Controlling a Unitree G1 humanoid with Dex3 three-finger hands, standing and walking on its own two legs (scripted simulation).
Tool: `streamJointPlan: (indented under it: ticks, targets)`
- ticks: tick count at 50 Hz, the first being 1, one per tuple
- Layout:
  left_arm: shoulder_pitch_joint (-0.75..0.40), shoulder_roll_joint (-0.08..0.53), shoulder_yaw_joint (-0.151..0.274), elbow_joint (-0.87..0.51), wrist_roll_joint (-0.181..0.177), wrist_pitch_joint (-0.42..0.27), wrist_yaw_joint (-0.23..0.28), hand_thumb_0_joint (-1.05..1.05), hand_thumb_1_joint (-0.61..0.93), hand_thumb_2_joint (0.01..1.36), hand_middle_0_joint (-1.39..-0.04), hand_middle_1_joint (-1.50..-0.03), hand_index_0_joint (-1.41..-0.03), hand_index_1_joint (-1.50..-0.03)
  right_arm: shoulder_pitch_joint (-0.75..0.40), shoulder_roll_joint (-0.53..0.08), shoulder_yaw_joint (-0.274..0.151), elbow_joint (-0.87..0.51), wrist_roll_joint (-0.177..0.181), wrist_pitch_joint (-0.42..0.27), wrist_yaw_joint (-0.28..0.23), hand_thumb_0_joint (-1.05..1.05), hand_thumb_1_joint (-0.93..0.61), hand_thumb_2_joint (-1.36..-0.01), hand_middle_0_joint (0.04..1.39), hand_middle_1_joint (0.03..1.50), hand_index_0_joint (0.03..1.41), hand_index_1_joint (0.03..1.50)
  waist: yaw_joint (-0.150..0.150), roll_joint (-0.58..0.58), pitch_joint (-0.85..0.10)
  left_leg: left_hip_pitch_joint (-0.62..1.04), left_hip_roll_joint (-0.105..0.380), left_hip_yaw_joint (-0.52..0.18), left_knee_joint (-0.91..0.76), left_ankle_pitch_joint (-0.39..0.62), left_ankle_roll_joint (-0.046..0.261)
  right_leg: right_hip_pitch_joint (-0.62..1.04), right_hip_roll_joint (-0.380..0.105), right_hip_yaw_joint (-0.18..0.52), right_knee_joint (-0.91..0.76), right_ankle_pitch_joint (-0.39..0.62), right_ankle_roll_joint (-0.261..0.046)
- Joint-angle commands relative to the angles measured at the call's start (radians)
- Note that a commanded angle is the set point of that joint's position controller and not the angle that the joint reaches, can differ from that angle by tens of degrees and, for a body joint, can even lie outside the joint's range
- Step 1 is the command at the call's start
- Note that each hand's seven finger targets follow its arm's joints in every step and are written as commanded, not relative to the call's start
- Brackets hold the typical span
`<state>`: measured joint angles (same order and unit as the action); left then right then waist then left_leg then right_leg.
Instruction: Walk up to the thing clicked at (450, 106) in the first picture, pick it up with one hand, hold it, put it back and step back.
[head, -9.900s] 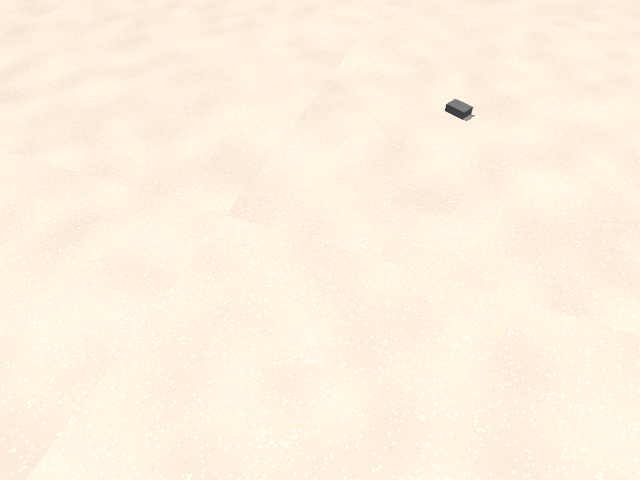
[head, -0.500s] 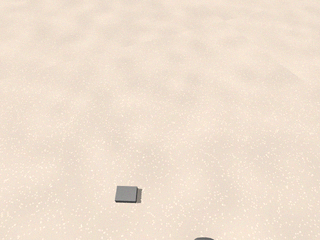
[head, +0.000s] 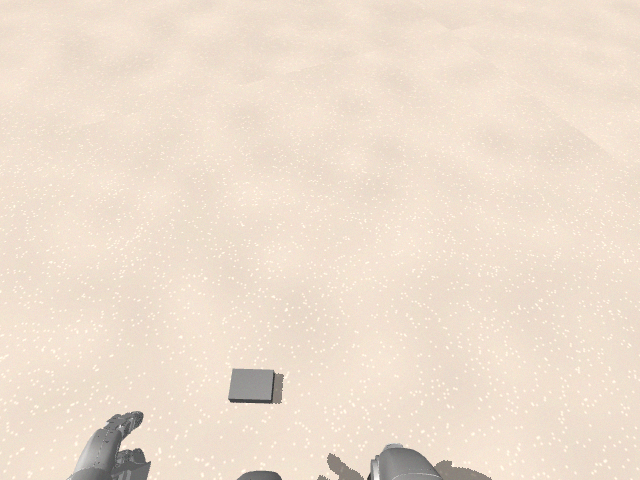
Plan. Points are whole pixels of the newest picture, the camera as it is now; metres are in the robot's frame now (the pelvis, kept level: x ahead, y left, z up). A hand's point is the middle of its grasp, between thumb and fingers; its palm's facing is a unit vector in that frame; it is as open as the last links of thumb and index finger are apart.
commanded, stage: walk up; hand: left
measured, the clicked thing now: (252, 385) +0.41 +0.21 -0.73
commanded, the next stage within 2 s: stand in 1.36 s
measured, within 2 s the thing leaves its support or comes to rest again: neither
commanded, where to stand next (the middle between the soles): +0.02 -0.01 m, yaw -2 degrees
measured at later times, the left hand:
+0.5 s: hand out of the picture +0.08 +0.23 -0.13, palm faces -0.04 -0.95 -0.31, open 7.3 cm
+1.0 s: hand out of the picture +0.05 +0.24 -0.13, palm faces -0.03 -0.95 -0.32, open 7.3 cm
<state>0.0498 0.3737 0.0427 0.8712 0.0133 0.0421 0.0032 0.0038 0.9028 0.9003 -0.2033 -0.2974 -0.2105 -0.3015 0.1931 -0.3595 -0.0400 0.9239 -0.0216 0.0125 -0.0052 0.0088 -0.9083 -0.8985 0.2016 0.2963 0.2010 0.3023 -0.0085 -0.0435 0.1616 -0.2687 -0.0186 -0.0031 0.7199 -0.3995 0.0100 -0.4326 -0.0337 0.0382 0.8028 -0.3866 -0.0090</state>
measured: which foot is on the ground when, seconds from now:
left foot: down 0.00-1.00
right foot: up 0.00-0.20, down 0.22-1.00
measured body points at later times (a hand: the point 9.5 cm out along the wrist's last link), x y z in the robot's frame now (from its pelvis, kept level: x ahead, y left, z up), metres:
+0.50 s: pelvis -0.02 -0.01 +0.02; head -0.01 -0.01 +0.47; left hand +0.08 +0.28 -0.11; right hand +0.06 -0.31 -0.10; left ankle -0.01 +0.12 -0.71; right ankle -0.01 -0.14 -0.71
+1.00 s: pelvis -0.03 -0.01 +0.03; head -0.02 -0.01 +0.48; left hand +0.05 +0.29 -0.10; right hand +0.05 -0.31 -0.10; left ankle -0.01 +0.12 -0.71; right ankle -0.01 -0.14 -0.71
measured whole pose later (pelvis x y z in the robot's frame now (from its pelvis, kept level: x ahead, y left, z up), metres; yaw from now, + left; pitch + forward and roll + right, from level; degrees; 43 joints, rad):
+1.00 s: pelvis -0.03 -0.01 +0.03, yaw -2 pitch -3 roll +0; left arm 0.11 0.34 0.02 1.16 0.01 0.00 -0.02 0.01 0.91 0.90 -0.20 -0.30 -0.21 -0.30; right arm 0.11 -0.35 0.00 1.11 -0.01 -0.02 0.00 0.01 -0.91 -0.90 0.20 0.30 0.20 0.30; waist 0.01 0.00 0.06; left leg -0.12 0.02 0.00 0.34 -0.17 -0.02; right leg -0.13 0.00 0.04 0.34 -0.16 0.02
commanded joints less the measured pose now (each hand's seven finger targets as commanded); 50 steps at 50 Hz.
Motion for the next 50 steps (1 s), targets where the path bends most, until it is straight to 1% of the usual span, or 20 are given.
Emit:
streamJointPlan:
  ticks: [1,3,6,8,9,10,11,12,13,14,15,17,18,19,20,21,22,24,29,50]
  targets:
    - [0.018,0.194,0.068,-0.047,-0.016,-0.002,0.017,0.000,0.900,0.900,-0.200,-0.300,-0.200,-0.300,-0.028,-0.303,-0.082,-0.088,-0.009,-0.053,-0.030,0.000,-0.900,-0.900,0.200,0.300,0.200,0.300,0.018,0.141,-0.131,0.044,0.318,-0.354,-0.277,0.577,0.233,-0.046,0.086,0.163,0.307,-0.174,-0.033]
    - [0.031,0.194,0.058,-0.033,-0.020,-0.016,0.014,0.000,0.900,0.900,-0.200,-0.300,-0.200,-0.300,-0.016,-0.274,-0.077,-0.080,-0.007,-0.059,-0.035,0.000,-0.900,-0.900,0.200,0.300,0.200,0.300,0.016,0.176,-0.159,0.150,0.261,-0.237,-0.224,0.670,0.180,-0.066,0.078,0.129,0.212,-0.132,-0.027]
    - [-0.003,0.173,0.047,-0.042,-0.010,-0.031,0.003,0.000,0.900,0.900,-0.200,-0.300,-0.200,-0.300,0.033,-0.267,-0.072,-0.076,-0.010,-0.054,-0.032,0.000,-0.900,-0.900,0.200,0.300,0.200,0.300,-0.029,0.239,-0.208,0.280,0.254,-0.207,-0.171,0.776,0.178,-0.021,0.054,0.020,-0.004,-0.133,-0.001]
    - [0.020,0.171,0.045,-0.019,-0.005,-0.037,0.003,0.000,0.900,0.900,-0.200,-0.300,-0.200,-0.300,0.030,-0.274,-0.068,-0.082,-0.005,-0.045,-0.029,0.000,-0.900,-0.900,0.200,0.300,0.200,0.300,-0.016,0.233,-0.206,0.214,0.246,-0.183,-0.139,0.767,0.174,0.098,0.054,-0.036,-0.150,-0.082,-0.009]
    - [0.058,0.159,0.046,0.008,-0.003,-0.041,0.005,0.000,0.900,0.900,-0.200,-0.300,-0.200,-0.300,0.010,-0.272,-0.062,-0.086,0.000,-0.039,-0.026,0.000,-0.900,-0.900,0.200,0.300,0.200,0.300,0.009,0.216,-0.204,0.150,0.223,-0.152,-0.112,0.715,0.147,0.202,0.063,-0.056,-0.292,0.026,-0.026]
    - [0.099,0.172,0.050,0.033,0.001,-0.049,0.008,0.000,0.900,0.900,-0.200,-0.300,-0.200,-0.300,-0.012,-0.262,-0.057,-0.091,0.009,-0.033,-0.023,0.000,-0.900,-0.900,0.200,0.300,0.200,0.300,0.030,0.184,-0.228,0.078,0.199,-0.121,-0.072,0.654,0.110,0.324,0.044,-0.028,-0.386,0.194,-0.046]
    - [0.122,0.229,0.061,0.038,0.012,-0.060,0.013,0.000,0.900,0.900,-0.200,-0.300,-0.200,-0.300,-0.012,-0.233,-0.046,-0.101,0.023,-0.033,-0.021,0.000,-0.900,-0.900,0.200,0.300,0.200,0.300,0.038,0.099,-0.276,-0.020,0.151,-0.093,0.004,0.555,0.060,0.454,-0.028,0.104,-0.380,0.339,-0.084]
    - [0.087,0.271,0.062,0.026,0.009,-0.069,0.012,0.000,0.900,0.900,-0.200,-0.300,-0.200,-0.300,-0.023,-0.182,-0.029,-0.111,0.033,-0.033,-0.017,0.000,-0.900,-0.900,0.200,0.300,0.200,0.300,0.026,-0.030,-0.269,-0.119,0.058,-0.041,0.031,0.254,0.008,0.445,-0.186,0.311,-0.382,0.399,-0.164]
    - [0.045,0.290,0.057,0.017,0.004,-0.069,0.005,0.000,0.900,0.900,-0.200,-0.300,-0.200,-0.300,-0.029,-0.195,-0.035,-0.089,0.030,-0.026,-0.027,0.000,-0.900,-0.900,0.200,0.300,0.200,0.300,0.016,-0.100,-0.251,-0.014,0.043,-0.024,0.049,-0.124,0.004,0.283,-0.292,0.382,-0.376,0.440,-0.260]
    - [0.011,0.254,0.045,0.010,0.005,-0.070,0.000,0.000,0.900,0.900,-0.200,-0.300,-0.200,-0.300,-0.015,-0.205,-0.037,-0.062,0.023,-0.026,-0.025,0.000,-0.900,-0.900,0.200,0.300,0.200,0.300,-0.005,-0.083,-0.211,0.031,0.042,-0.051,0.059,-0.173,0.008,0.209,-0.278,0.349,-0.380,0.432,-0.250]
    - [0.004,0.232,0.037,0.015,-0.001,-0.070,0.000,0.000,0.900,0.900,-0.200,-0.300,-0.200,-0.300,-0.021,-0.207,-0.035,-0.050,0.025,-0.030,-0.020,0.000,-0.900,-0.900,0.200,0.300,0.200,0.300,-0.006,-0.055,-0.183,0.014,0.041,-0.048,-0.011,-0.155,0.009,0.229,-0.224,0.268,-0.365,0.456,-0.212]
    - [-0.028,0.221,0.032,0.023,-0.004,-0.066,0.003,0.000,0.900,0.900,-0.200,-0.300,-0.200,-0.300,0.005,-0.196,-0.030,-0.016,0.021,-0.043,-0.013,0.000,-0.900,-0.900,0.200,0.300,0.200,0.300,-0.031,-0.102,-0.167,0.094,0.057,-0.039,-0.206,0.126,0.006,0.195,-0.156,0.174,-0.337,0.469,-0.125]
    - [-0.032,0.216,0.030,0.022,-0.008,-0.062,0.000,0.000,0.900,0.900,-0.200,-0.300,-0.200,-0.300,0.019,-0.212,-0.035,-0.002,0.014,-0.048,-0.014,0.000,-0.900,-0.900,0.200,0.300,0.200,0.300,-0.035,-0.093,-0.186,0.165,0.081,-0.073,-0.263,0.255,0.022,0.162,-0.127,0.147,-0.319,0.444,-0.087]
    - [-0.020,0.194,0.027,0.028,-0.014,-0.056,-0.004,0.000,0.900,0.900,-0.200,-0.300,-0.200,-0.300,0.000,-0.239,-0.036,-0.001,0.007,-0.057,-0.014,0.000,-0.900,-0.900,0.200,0.300,0.200,0.300,-0.017,-0.043,-0.206,0.162,0.139,-0.158,-0.303,0.293,0.053,0.169,-0.071,0.112,-0.302,0.355,-0.047]
    - [0.012,0.198,0.031,0.054,-0.014,-0.050,-0.006,0.000,0.900,0.900,-0.200,-0.300,-0.200,-0.300,-0.048,-0.260,-0.038,-0.001,0.011,-0.059,-0.010,0.000,-0.900,-0.900,0.200,0.300,0.200,0.300,0.016,-0.005,-0.188,0.101,0.171,-0.183,-0.296,0.216,0.076,0.202,-0.043,0.091,-0.333,0.160,-0.040]
    - [0.021,0.195,0.028,0.066,-0.009,-0.052,-0.007,0.000,0.900,0.900,-0.200,-0.300,-0.200,-0.300,-0.078,-0.253,-0.031,0.003,0.013,-0.059,-0.005,0.000,-0.900,-0.900,0.200,0.300,0.200,0.300,0.023,0.006,-0.174,0.075,0.174,-0.174,-0.306,0.180,0.075,0.231,-0.052,0.100,-0.377,0.107,-0.043]
    - [-0.005,0.196,0.028,0.077,-0.008,-0.055,-0.010,0.000,0.900,0.900,-0.200,-0.300,-0.200,-0.300,-0.089,-0.230,-0.024,0.014,0.013,-0.059,-0.003,0.000,-0.900,-0.900,0.200,0.300,0.200,0.300,0.016,-0.007,-0.141,0.061,0.138,-0.132,-0.318,0.157,0.053,0.225,-0.062,0.121,-0.406,0.098,-0.049]
    - [-0.032,0.197,0.027,0.089,-0.013,-0.058,-0.012,0.000,0.900,0.900,-0.200,-0.300,-0.200,-0.300,-0.091,-0.222,-0.014,0.036,0.009,-0.059,-0.003,0.000,-0.900,-0.900,0.200,0.300,0.200,0.300,0.006,0.029,-0.102,0.045,0.122,-0.114,-0.367,0.133,0.028,0.220,-0.067,0.127,-0.437,0.117,-0.051]
    - [-0.009,0.178,0.020,0.144,-0.015,-0.060,-0.015,0.000,0.900,0.900,-0.200,-0.300,-0.200,-0.300,-0.131,-0.218,-0.005,0.072,0.009,-0.069,-0.001,0.000,-0.900,-0.900,0.200,0.300,0.200,0.300,0.027,0.072,-0.149,0.077,0.141,-0.124,-0.429,0.172,0.026,0.293,-0.056,0.096,-0.462,0.202,-0.035]
    - [-0.005,0.179,0.015,0.218,-0.007,-0.063,-0.009,0.000,0.900,0.900,-0.200,-0.300,-0.200,-0.300,-0.141,-0.205,-0.007,0.133,0.014,-0.060,-0.001,0.000,-0.900,-0.900,0.200,0.300,0.200,0.300,0.012,0.047,-0.193,0.168,0.142,-0.085,-0.453,0.263,0.013,0.308,-0.074,0.087,-0.520,0.283,-0.016]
